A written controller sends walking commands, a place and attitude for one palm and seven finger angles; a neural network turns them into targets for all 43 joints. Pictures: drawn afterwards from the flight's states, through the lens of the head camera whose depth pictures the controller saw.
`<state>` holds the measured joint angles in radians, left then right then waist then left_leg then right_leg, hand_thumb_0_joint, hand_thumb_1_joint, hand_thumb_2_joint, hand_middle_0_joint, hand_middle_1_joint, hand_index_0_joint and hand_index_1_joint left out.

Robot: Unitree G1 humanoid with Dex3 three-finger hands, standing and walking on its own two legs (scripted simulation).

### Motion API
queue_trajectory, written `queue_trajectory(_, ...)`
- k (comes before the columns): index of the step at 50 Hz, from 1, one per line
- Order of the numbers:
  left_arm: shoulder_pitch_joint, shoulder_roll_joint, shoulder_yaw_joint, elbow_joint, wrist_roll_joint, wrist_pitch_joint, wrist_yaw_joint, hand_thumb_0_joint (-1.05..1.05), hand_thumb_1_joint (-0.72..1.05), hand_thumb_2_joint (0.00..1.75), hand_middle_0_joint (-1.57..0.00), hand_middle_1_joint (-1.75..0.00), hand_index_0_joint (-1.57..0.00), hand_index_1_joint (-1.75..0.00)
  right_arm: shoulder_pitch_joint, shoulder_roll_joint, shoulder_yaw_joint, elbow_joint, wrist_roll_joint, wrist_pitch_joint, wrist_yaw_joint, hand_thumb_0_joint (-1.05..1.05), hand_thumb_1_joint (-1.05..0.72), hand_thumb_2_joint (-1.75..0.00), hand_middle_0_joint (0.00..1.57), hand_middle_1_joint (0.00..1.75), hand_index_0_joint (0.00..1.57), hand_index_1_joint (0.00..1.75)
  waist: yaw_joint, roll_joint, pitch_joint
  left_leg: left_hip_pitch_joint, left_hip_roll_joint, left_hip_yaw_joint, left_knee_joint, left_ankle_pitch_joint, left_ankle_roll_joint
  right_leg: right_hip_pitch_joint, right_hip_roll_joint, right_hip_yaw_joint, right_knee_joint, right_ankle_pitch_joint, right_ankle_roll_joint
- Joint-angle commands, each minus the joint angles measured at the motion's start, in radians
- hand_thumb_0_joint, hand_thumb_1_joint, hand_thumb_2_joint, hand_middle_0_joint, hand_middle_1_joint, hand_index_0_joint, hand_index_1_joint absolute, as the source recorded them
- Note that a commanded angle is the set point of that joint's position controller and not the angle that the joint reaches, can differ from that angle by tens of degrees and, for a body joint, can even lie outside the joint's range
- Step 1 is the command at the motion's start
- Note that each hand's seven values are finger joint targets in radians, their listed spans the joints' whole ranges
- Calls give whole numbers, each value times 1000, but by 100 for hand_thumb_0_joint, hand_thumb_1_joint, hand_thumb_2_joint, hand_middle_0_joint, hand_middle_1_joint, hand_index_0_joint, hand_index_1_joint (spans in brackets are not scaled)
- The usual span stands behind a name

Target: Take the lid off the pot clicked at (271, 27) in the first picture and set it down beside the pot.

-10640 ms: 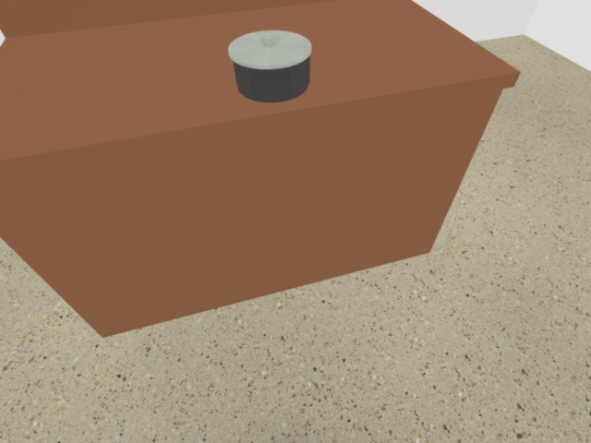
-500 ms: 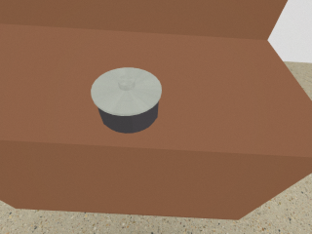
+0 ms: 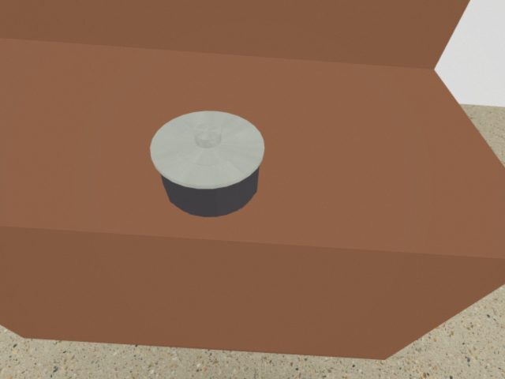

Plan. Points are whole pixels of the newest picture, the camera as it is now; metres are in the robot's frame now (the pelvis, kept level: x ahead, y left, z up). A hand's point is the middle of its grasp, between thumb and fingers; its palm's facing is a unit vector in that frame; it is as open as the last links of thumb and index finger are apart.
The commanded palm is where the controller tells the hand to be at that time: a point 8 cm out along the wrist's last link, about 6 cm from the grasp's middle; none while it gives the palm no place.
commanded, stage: lift the closed hand beside the body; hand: left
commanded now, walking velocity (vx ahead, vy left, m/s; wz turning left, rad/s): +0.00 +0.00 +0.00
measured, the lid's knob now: (207, 135) +0.45 +0.11 +0.15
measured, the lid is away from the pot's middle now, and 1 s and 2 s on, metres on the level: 0.00 0.00 0.00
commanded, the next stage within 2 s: raise the hand higher, near the body in 0.72 s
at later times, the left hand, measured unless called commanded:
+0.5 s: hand out of the picture +0.11 +0.18 +0.00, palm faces +0.25 -0.93 -0.26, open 4.5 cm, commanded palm +0.07 +0.23 +0.03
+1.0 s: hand (96, 358) +0.13 +0.19 +0.10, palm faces +0.31 -0.82 -0.47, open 3.1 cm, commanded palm +0.07 +0.23 +0.13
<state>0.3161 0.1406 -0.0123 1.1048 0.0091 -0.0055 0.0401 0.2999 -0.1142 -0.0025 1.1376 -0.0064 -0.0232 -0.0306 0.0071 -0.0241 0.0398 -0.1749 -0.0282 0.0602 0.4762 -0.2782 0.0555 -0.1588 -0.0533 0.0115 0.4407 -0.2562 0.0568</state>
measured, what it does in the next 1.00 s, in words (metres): shifts its weight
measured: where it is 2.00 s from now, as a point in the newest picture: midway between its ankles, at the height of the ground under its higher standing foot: outside the picture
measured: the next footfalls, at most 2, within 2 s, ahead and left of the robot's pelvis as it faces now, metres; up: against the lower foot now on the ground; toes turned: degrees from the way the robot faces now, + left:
none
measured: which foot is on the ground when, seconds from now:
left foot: down 0.00-1.00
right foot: down 0.00-1.00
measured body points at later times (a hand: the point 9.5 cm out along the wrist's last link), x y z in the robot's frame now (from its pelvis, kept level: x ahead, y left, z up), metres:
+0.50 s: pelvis -0.02 -0.03 +0.00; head -0.06 -0.03 +0.45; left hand +0.10 +0.23 +0.02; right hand +0.21 -0.24 -0.02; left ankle -0.01 +0.08 -0.74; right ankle -0.01 -0.16 -0.74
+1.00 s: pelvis +0.00 -0.05 +0.00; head -0.02 -0.08 +0.45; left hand +0.11 +0.23 +0.13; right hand +0.19 -0.26 -0.09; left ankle -0.01 +0.08 -0.74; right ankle -0.01 -0.16 -0.74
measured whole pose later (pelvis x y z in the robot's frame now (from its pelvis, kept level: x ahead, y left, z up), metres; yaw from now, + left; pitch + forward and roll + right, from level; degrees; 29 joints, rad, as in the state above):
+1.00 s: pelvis +0.00 -0.05 +0.00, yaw +2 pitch -4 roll +0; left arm 0.74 0.30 0.22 -0.42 -0.02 -0.10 0.06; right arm 0.23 -0.19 -0.01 0.65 0.01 -0.18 -0.07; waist 0.06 0.08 0.01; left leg -0.14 0.03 0.00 0.47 -0.27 -0.01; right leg -0.12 0.00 -0.05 0.46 -0.28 -0.01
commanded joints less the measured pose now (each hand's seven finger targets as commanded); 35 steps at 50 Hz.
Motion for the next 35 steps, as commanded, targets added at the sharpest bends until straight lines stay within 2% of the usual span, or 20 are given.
queue_trajectory(1, 89, 79, 18, -12, 3, -9, 9, 0, 90, 90, -20, -30, -20, -30, 62, -83, -15, -29, 3, -8, -3, 0, -90, -90, 20, 30, 20, 30, -1, 40, 60, -22, 124, -120, -112, 160, -10, -57, -51, 32, -60, 116, -73)
queue_trajectory(4, 90, 76, 18, -11, 4, -7, 9, 0, 90, 90, -20, -30, -20, -30, 60, -86, -17, -31, 3, -7, -2, 0, -90, -90, 20, 30, 20, 30, 0, 23, 71, -38, 124, -122, -119, 120, -10, -62, -48, 28, -63, 93, -71)
queue_trajectory(5, 87, 117, 18, 10, 25, -27, 42, 0, 90, 90, -20, -30, -20, -30, -2, -157, -12, -103, 9, -17, 2, 0, -90, -90, 20, 30, 20, 30, 0, 53, 32, -71, 134, -107, 43, 469, -43, -42, -73, 39, -14, 366, -63)
queue_trajectory(6, -555, 265, -4, -1347, -97, -179, 50, 0, 90, 90, -24, -35, -24, -35, -12, -269, -20, -440, 73, -205, 11, 0, -90, -90, 20, 30, 20, 30, 11, 241, -466, 197, 58, -155, -84, 477, -104, 45, 4, -39, 53, 295, -86)
queue_trajectory(7, -150, 210, -16, -1144, -27, -71, 98, 0, 90, 90, -29, -40, -29, -40, -106, -196, 2, -391, 86, -279, -30, 0, -90, -90, 20, 30, 20, 30, 31, 388, -429, 199, 111, -125, -76, 533, -138, -22, 6, -46, 79, 126, -113)
queue_trajectory(8, -103, 185, -22, -1110, -54, 9, 140, 0, 90, 90, -33, -44, -33, -44, -126, -202, -11, -334, 100, -304, -28, 0, -90, -90, 20, 30, 20, 30, 24, 314, -343, 112, 93, -125, -66, 416, -141, -35, 18, -62, 70, 97, -99)
queue_trajectory(9, 103, 44, -84, -1081, -51, 78, 140, 0, 90, 90, -38, -49, -38, -49, -115, -185, -14, -346, 106, -316, -15, 0, -90, -90, 20, 30, 20, 30, 15, 260, -256, 101, 76, -141, -111, 312, -124, -30, 23, -77, 23, 98, -92)
queue_trajectory(10, 85, -47, -186, -1143, -53, 82, 127, 0, 90, 90, -42, -54, -42, -54, -121, -194, 5, -389, 91, -331, -5, 0, -90, -90, 20, 30, 20, 30, -2, 178, -152, 66, 69, -146, -131, 220, -99, -29, 27, -92, 2, 104, -85)
queue_trajectory(11, 156, -92, -222, -1075, -34, 69, 117, 0, 90, 90, -46, -59, -46, -59, -141, -202, 11, -402, 73, -344, 4, 0, -90, -90, 20, 30, 20, 30, -10, 88, -69, 41, 65, -156, -137, 167, -74, -49, 33, -103, -14, 95, -84)
queue_trajectory(13, 348, -90, -173, -878, -2, 65, 103, 0, 90, 90, -55, -68, -55, -68, -168, -212, -29, -443, 54, -315, 28, 0, -90, -90, 20, 30, 20, 30, 18, -107, 57, -71, 75, -159, -132, 165, -53, -74, 41, -129, -22, 59, -84)
queue_trajectory(14, 397, -16, -86, -885, 7, 54, 92, 0, 90, 90, -60, -73, -60, -73, -170, -217, -49, -467, 44, -288, 40, 0, -90, -90, 20, 30, 20, 30, 35, -178, 78, -98, 75, -146, -122, 171, -57, -80, 44, -130, -17, 56, -82)
queue_trajectory(16, 504, 127, 94, -947, 3, 14, 67, 0, 90, 90, -68, -83, -68, -83, -227, -212, -72, -547, 43, -241, 41, 0, -90, -90, 20, 30, 20, 30, 75, -220, 84, -138, 62, -106, -128, 93, -66, -72, 45, -116, -20, -7, -79)
queue_trajectory(17, 496, 187, 159, -1058, -8, -16, 58, 0, 90, 90, -73, -88, -73, -88, -247, -205, -70, -602, 46, -232, 37, 0, -90, -90, 20, 30, 20, 30, 86, -216, 76, -154, 53, -95, -136, 38, -68, -59, 42, -106, -24, -44, -77)
queue_trajectory(18, 477, 278, 260, -1132, -20, -44, 65, 0, 90, 90, -77, -92, -77, -92, -266, -205, -74, -634, 52, -219, 28, 0, -90, -90, 20, 30, 20, 30, 93, -160, 63, -148, 52, -81, -135, 8, -72, -39, 34, -99, -37, -51, -79)
queue_trajectory(21, 284, 220, 188, -1431, -26, -106, 56, 0, 90, 90, -90, -107, -90, -107, -258, -173, -37, -719, 48, -220, 5, 0, -90, -90, 20, 30, 20, 30, 59, 110, 17, -84, 43, -70, -142, -58, -62, -45, 36, -65, -30, -34, -80)
queue_trajectory(23, 233, 206, 166, -1490, -23, -109, 54, 0, 90, 90, -99, -116, -99, -116, -230, -176, -30, -734, 33, -218, 0, 0, -90, -90, 20, 30, 20, 30, 29, 180, 16, -66, 39, -62, -115, -69, -55, -78, 37, -64, -53, -24, -75)
queue_trajectory(26, 223, 155, 117, -1478, -28, -110, 43, 0, 90, 90, -112, -131, -112, -131, -196, -182, -24, -739, 24, -211, -12, 0, -90, -90, 20, 30, 20, 30, 6, 130, 42, -36, 28, -58, -85, -66, -43, -121, 47, -64, -79, -50, -69)
queue_trajectory(30, 249, 223, 199, -1571, -39, -126, 42, 0, 90, 90, -130, -150, -130, -150, -200, -186, -28, -753, 14, -210, -28, 0, -90, -90, 20, 30, 20, 30, 23, 35, -35, 10, 19, -39, -49, 18, -31, -89, 45, -64, -103, -33, -62)
queue_trajectory(33, 287, 289, 290, -1628, -37, -131, 50, 0, 90, 90, -130, -150, -130, -150, -220, -185, -31, -744, 11, -214, -36, 0, -90, -90, 20, 30, 20, 30, 43, 70, -87, 47, 15, -25, -28, 88, -30, -62, 41, -54, -107, 23, -61)
queue_trajectory(35, 296, 254, 259, -1649, -42, -132, 46, 0, 90, 90, -130, -150, -130, -150, -225, -171, -21, -743, 9, -218, -41, 0, -90, -90, 20, 30, 20, 30, 45, 68, -66, 43, 18, -32, -41, 114, -30, -46, 39, -61, -99, 53, -61)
